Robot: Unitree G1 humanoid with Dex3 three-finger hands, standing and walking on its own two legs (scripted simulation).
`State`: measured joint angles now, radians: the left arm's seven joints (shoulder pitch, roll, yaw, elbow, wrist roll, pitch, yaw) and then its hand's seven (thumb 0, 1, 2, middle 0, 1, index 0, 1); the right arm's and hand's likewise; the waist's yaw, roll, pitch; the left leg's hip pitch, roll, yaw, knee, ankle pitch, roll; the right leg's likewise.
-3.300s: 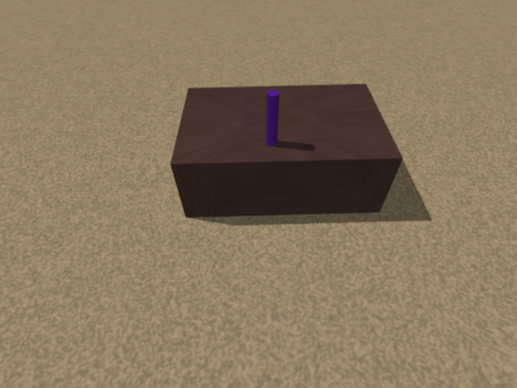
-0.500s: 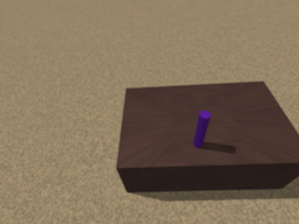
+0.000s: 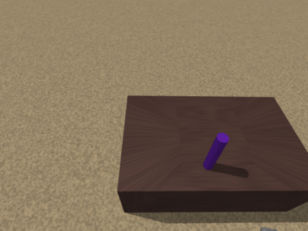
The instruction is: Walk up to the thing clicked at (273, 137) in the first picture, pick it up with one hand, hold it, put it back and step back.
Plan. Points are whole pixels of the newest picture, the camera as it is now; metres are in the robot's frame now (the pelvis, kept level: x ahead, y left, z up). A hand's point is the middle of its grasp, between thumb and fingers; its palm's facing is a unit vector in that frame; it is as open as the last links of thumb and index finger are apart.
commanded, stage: walk up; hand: right
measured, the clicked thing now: (214, 153) +0.49 -0.26 -0.27
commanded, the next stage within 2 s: stand in 1.18 s
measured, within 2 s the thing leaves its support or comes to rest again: neither
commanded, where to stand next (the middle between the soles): +0.07 -0.04 m, yaw +0 degrees
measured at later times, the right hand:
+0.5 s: hand out of the picture +0.12 -0.27 -0.12, palm faces +0.00 +0.94 -0.35, open 7.4 cm
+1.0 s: hand out of the picture +0.11 -0.26 -0.12, palm faces +0.00 +0.94 -0.34, open 7.4 cm
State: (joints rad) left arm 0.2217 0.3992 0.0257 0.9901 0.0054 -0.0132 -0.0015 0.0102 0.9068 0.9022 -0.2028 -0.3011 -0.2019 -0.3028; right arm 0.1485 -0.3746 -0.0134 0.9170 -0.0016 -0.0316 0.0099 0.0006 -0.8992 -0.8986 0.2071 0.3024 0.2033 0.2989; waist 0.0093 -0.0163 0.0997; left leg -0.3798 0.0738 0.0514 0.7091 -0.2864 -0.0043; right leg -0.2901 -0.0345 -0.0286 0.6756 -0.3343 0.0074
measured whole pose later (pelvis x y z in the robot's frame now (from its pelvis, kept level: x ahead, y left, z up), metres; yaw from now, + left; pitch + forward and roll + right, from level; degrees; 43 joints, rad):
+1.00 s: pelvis +0.03 -0.01 +0.03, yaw +0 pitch -2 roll +0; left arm 0.08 0.34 0.02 1.18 0.00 0.01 -0.02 0.01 0.91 0.90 -0.20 -0.30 -0.20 -0.30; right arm 0.07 -0.34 0.00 1.17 0.00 -0.03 0.00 0.00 -0.90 -0.90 0.20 0.30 0.20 0.30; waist -0.01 -0.01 0.05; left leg -0.16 0.05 0.08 0.33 -0.14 -0.02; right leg -0.08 -0.04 -0.03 0.32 -0.20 0.03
